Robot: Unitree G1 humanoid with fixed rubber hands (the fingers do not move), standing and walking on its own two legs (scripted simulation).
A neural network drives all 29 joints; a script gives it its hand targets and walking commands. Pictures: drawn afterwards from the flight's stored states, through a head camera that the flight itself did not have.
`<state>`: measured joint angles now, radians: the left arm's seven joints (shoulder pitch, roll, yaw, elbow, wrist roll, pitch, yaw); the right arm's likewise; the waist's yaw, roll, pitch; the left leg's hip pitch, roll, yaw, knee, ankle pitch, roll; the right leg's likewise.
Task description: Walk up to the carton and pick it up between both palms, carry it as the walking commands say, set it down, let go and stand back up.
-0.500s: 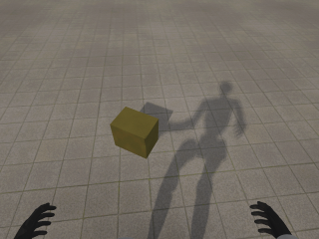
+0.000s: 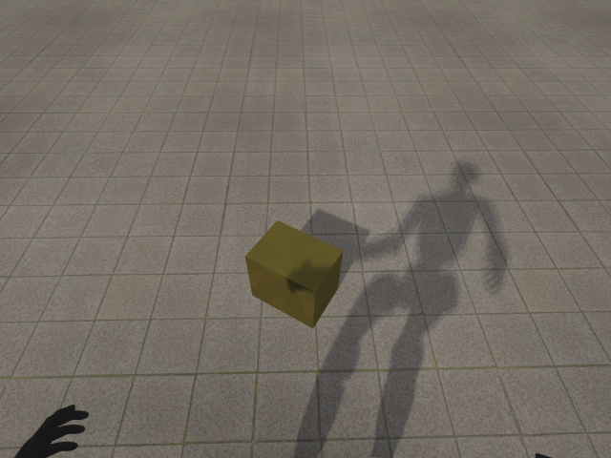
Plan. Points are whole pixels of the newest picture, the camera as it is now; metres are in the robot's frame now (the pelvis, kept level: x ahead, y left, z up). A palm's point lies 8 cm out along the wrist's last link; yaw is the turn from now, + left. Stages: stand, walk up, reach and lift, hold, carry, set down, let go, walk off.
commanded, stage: walk up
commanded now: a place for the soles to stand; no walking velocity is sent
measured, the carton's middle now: (294, 274) +0.81 +0.02 -0.63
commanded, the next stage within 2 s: none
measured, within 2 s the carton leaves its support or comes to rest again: neither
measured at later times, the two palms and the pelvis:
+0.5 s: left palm (42, 401) +0.21 +0.36 -0.06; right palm (524, 390) +0.21 -0.31 -0.06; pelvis +0.13 +0.02 +0.00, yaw +5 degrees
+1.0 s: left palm (71, 379) +0.25 +0.35 -0.08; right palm (500, 345) +0.29 -0.30 -0.07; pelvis +0.18 +0.02 -0.02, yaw +6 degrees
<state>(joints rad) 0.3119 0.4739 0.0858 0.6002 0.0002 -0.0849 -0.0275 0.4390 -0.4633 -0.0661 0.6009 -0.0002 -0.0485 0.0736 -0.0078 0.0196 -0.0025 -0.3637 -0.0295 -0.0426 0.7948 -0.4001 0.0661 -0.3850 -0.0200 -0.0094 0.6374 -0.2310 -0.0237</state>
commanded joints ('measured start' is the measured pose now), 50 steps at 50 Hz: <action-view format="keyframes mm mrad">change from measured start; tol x32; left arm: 1 149 302 100 -4 36 -40 25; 50 -43 166 16 -16 22 47 27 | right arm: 1 -68 -206 -51 -59 -12 -30 -25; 11 261 -251 -100 42 -55 -64 -49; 50 -82 -222 -27 18 -16 -38 -108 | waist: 1 81 -89 29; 50 35 -11 -13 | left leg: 1 -496 44 -112 281 -61 -9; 9 133 -19 136 -222 159 -32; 11 329 145 -306 -330 -125 56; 13 196 361 -833 -542 -441 216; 24 -47 132 -196 -127 453 109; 28 -231 14 -51 256 -194 -34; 33 66 -22 61 -104 112 -14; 36 -64 233 -458 -290 73 122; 42 -127 15 -36 29 138 -13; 50 -113 128 -259 -110 313 75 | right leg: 1 360 -405 573 -314 -463 -292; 8 52 -183 76 -142 -317 -163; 12 -547 -7 39 557 -369 -30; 24 166 18 -41 -100 -80 -43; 26 336 -243 345 -170 65 -144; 35 -169 -119 55 139 -122 -65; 50 60 -78 53 101 -37 -56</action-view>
